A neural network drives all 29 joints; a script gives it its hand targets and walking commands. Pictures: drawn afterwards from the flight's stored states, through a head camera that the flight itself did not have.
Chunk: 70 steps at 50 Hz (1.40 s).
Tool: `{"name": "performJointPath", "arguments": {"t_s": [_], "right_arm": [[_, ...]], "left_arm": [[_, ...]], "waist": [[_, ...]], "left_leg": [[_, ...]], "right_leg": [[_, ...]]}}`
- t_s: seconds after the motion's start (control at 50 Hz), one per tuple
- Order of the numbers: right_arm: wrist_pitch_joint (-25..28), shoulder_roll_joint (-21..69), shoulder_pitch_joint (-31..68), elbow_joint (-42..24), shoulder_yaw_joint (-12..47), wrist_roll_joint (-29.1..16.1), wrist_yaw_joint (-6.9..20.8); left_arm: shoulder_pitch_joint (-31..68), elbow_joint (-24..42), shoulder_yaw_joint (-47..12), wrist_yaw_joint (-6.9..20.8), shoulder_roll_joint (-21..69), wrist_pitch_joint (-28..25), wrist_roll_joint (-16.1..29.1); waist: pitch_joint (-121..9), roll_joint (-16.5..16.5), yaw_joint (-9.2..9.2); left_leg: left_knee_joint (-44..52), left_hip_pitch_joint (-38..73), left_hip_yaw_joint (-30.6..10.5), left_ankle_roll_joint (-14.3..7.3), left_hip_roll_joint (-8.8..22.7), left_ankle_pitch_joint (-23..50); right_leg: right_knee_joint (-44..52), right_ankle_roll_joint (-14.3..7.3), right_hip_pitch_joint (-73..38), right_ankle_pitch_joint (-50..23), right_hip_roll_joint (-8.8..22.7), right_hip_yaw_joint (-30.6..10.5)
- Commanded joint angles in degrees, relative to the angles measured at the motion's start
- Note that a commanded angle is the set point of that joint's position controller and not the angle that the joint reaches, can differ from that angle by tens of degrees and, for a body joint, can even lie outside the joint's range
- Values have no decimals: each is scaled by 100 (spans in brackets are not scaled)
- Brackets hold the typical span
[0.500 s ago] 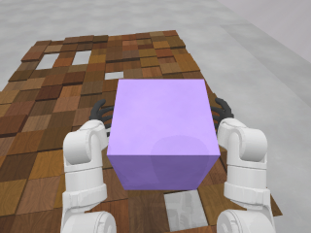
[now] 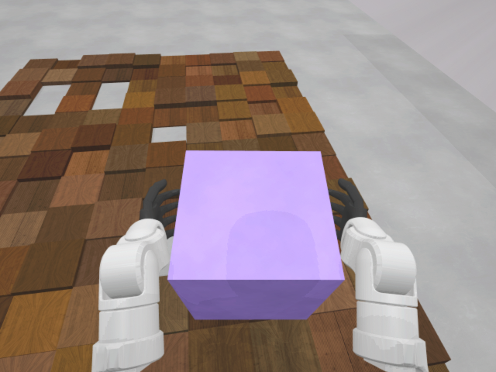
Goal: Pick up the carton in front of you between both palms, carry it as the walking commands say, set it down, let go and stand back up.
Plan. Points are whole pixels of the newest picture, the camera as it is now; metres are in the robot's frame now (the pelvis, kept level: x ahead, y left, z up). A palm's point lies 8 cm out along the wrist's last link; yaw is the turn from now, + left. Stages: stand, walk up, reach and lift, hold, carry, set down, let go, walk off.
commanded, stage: carry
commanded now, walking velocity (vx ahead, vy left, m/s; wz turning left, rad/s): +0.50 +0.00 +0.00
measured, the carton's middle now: (252, 243) +0.33 +0.01 +0.04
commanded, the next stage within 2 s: none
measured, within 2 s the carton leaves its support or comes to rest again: neither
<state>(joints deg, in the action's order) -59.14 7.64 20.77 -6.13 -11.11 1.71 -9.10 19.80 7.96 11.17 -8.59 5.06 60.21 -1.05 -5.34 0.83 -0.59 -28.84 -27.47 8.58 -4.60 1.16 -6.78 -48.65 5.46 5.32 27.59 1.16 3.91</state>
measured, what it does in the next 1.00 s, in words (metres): walks ahead: right foot, then left foot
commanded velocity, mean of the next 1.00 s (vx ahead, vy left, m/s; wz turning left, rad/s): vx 0.50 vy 0.00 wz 0.00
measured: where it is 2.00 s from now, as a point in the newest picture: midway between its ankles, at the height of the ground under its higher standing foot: (258, 183)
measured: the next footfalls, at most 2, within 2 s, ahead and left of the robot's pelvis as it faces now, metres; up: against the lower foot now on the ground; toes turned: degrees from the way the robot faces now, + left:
right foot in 0.38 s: +0.39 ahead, -0.14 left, -0.01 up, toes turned -8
left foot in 0.80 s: +0.73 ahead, +0.07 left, +0.00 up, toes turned +0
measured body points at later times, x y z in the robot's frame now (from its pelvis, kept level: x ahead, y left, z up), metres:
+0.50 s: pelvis +0.32 -0.03 -0.01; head +0.32 -0.04 +0.44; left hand +0.64 +0.12 +0.09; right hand +0.65 -0.18 +0.09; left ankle +0.15 +0.08 -0.65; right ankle +0.35 -0.13 -0.73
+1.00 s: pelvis +0.63 +0.01 +0.02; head +0.69 +0.03 +0.46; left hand +0.97 +0.12 +0.07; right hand +0.94 -0.18 +0.08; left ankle +0.69 +0.07 -0.72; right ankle +0.52 -0.13 -0.63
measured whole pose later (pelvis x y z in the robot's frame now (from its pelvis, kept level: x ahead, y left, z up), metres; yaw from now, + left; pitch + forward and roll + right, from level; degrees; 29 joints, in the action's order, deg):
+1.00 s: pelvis +0.63 +0.01 +0.02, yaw -4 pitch +5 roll -3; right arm -57.3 8.2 17.8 -9.2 -12.1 -0.7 -8.8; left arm 17.0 12.2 12.4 -8.6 9.1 58.9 -2.5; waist 0.6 -0.3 -3.4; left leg -26.1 -23.4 5.4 -4.8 1.1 -7.8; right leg -61.7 -0.2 24.9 24.3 -0.2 0.3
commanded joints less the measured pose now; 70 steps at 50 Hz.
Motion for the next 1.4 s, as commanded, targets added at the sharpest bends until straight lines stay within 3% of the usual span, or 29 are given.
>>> {"name": "performJointPath", "arguments": {"t_s": [0.0,0.02,0.08,0.2,0.32,0.36,0.38,0.4,0.42,0.46,0.5,0.6,0.66,0.72,0.74,0.76,0.8,0.9,0.94,1.0,1.14,1.22,1.24,1.26,1.28,1.3,1.34,1.36,1.38], "right_arm": [[55,3955,2569,-584,3442,-1105,118],[64,4130,2481,-331,3400,-1157,165],[250,4497,3456,-972,3812,-1547,390],[267,4230,2953,-564,3872,-1393,409],[18,3702,2551,-472,3529,-1204,176],[-14,3643,2912,-735,3630,-1186,114],[-58,3379,2404,-571,3381,-1091,78],[-100,3346,2588,-834,3440,-1055,74],[-171,3454,2372,-529,3401,-1022,30],[-168,3927,2856,-644,3473,-1135,134],[-43,4262,2948,-527,3356,-1120,154],[201,4074,2845,-454,3385,-842,115],[209,3926,2755,-811,3411,-949,96],[-1,3569,1901,-538,3373,-833,138],[5,3428,1706,-347,3238,-816,139],[-22,3621,1720,-342,3233,-975,189],[-27,3755,2222,-620,3483,-1145,224],[193,4486,3151,-1067,3934,-1651,546],[389,4598,3214,-1311,3988,-1818,565],[380,4130,3012,-1159,3969,-1599,554],[4,3713,2709,-622,3561,-1399,348],[-149,3559,3009,-448,3323,-1005,84],[-284,3462,2506,310,3003,-754,46],[-258,3570,2924,-4,3024,-884,23],[-282,3423,3176,-327,3071,-911,-31],[-319,3319,3201,-86,2975,-848,-72],[-179,3942,3653,-456,2930,-951,-10],[-122,4233,3832,-413,2969,-996,-4],[-123,4186,3175,-351,2906,-896,-13]], "left_arm": [[2958,530,-3365,18,4239,-47,894],[3134,449,-3399,42,4347,-99,1025],[2795,69,-3345,111,4739,-257,722],[2817,519,-3696,139,4414,-346,759],[2853,438,-3423,49,3846,-130,839],[2504,386,-3271,49,3684,-88,820],[2362,327,-3370,52,3657,-22,986],[1970,162,-3111,39,3564,26,748],[2262,257,-3167,30,3529,45,824],[2620,565,-3334,96,3967,-42,906],[3081,643,-3675,238,4409,-87,1223],[3709,1050,-3932,269,4273,-380,1548],[2716,658,-3914,252,4301,-290,1375],[2105,505,-3620,121,3795,-157,1010],[2372,432,-3686,99,3970,-80,991],[2480,848,-3726,83,3762,-82,901],[2422,769,-3494,122,4135,20,982],[3082,756,-3744,126,4798,-219,908],[3293,1116,-3994,113,4822,-414,1063],[2255,555,-3533,16,4296,-422,414],[2520,399,-3260,11,3906,-39,534],[2713,136,-2979,-2,3562,84,537],[2570,43,-2699,-36,3214,139,407],[2771,35,-2806,-54,3348,106,563],[2792,-90,-2817,-53,3417,148,677],[2839,-297,-2660,-57,3430,194,555],[3664,421,-3179,62,4048,63,1013],[3822,513,-3397,153,4432,38,1348],[4188,918,-3594,213,4384,-63,1611]], "waist": [[-2557,-1261,-301],[-2120,-641,-299],[-1842,-470,-164],[-1543,-825,-170],[-801,-586,-285],[-1164,-638,96],[-1873,-387,351],[-2447,926,404],[-2015,1705,409],[-1883,1224,491],[-1892,399,396],[-1300,483,397],[-1170,790,260],[-1212,1083,31],[-1840,712,-440],[-2259,-507,-445],[-2534,-1902,-215],[-2283,-502,-260],[-2706,-1220,-360],[-2242,-1063,-367],[-1361,-869,-276],[-1303,-613,-2],[-1530,57,212],[-1696,1573,336],[-1314,1818,493],[-950,1336,548],[-945,-137,393],[-1323,-407,275],[-1405,176,236]], "left_leg": [[517,4887,-3132,-1088,2052,2011],[730,4281,-2689,-795,1747,1890],[1214,2951,-1704,-572,1683,1445],[1387,2823,-947,-609,1175,67],[755,2801,-677,-430,1196,1336],[-583,3098,-335,-129,912,2811],[-1879,2326,-117,306,767,2232],[-3393,741,-29,552,321,704],[-4493,-1476,-235,587,-501,-2379],[-5136,-2111,-848,327,27,-2328],[-4576,-2027,-814,221,276,-1772],[-2718,-1649,-430,239,244,-950],[-1146,-1025,-1,246,113,452],[89,179,183,88,-75,632],[410,1602,-148,55,40,955],[354,2975,224,103,-14,408],[1052,4387,-3768,-1055,1750,-376],[829,3785,-2455,-305,1372,1635],[745,4078,-2247,-443,1157,1121],[858,3792,-1772,-502,1123,753],[960,2823,-1528,-668,1241,1119],[-300,1668,-804,-305,927,855],[-1155,905,-620,-7,659,181],[-2780,-408,-282,260,97,-978],[-3579,-1957,-381,325,-328,-2452],[-4245,-2657,-716,300,-109,-2595],[-4459,-2532,-786,307,246,-2193],[-4043,-2138,-838,354,395,-2123],[-3934,-1953,-722,363,266,-1742]], "right_leg": [[-2852,-590,3843,64,19,-504],[-2182,-643,3736,-390,127,-561],[-821,-658,2899,-744,244,-175],[668,-576,2909,-2175,176,-39],[1606,-896,2573,-2011,-17,580],[2358,-905,1726,-1925,-261,713],[2291,-1095,-7,-2646,347,96],[2054,-1586,-1620,-3380,1626,-1739],[2461,-2277,-2677,-4305,2124,-3157],[2451,-2277,-2015,-4310,2019,-2912],[2568,-1621,-1713,-3077,1835,-1968],[3071,-1629,-828,-3236,1528,-1050],[2871,-1265,-839,-4741,866,-39],[2448,-1074,-932,-5409,1115,-10],[1482,-751,-662,-4982,1011,274],[256,-667,76,-3910,651,527],[-1959,-460,2633,-114,-605,111],[-1914,-615,3076,-617,24,-447],[-849,-554,2861,-171,-253,-349],[797,-477,2605,320,-396,3],[1565,-583,2318,-1620,-95,286],[2241,-854,674,-1744,-376,667],[2436,-849,-462,-1279,107,-4],[3074,-1292,-1339,-683,1500,-2181],[3311,-1810,-2077,-805,2066,-3286],[3069,-2179,-2063,-1334,2077,-3467],[3138,-2129,-1328,-1962,1870,-3064],[3260,-1859,-1389,-1368,1691,-2352],[3158,-1562,-1302,-1570,1529,-2055]]}}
